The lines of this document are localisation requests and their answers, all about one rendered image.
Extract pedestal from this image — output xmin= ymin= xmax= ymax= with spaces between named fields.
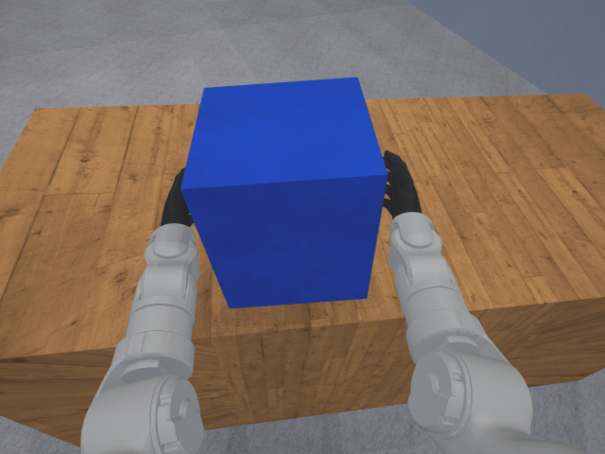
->
xmin=0 ymin=94 xmax=605 ymax=446

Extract right robot hand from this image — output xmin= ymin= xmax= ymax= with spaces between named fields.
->
xmin=383 ymin=150 xmax=422 ymax=220

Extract carton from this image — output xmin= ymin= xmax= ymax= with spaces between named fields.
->
xmin=181 ymin=77 xmax=388 ymax=308

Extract left robot forearm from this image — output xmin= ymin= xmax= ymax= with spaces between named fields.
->
xmin=80 ymin=223 xmax=199 ymax=454

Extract robot right upper arm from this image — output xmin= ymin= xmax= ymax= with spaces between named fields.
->
xmin=407 ymin=347 xmax=589 ymax=454

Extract robot left upper arm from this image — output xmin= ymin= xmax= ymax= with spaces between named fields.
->
xmin=82 ymin=374 xmax=204 ymax=454

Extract left robot hand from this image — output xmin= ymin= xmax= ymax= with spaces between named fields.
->
xmin=161 ymin=168 xmax=194 ymax=227

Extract right robot forearm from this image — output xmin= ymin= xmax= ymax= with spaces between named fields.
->
xmin=389 ymin=212 xmax=532 ymax=403

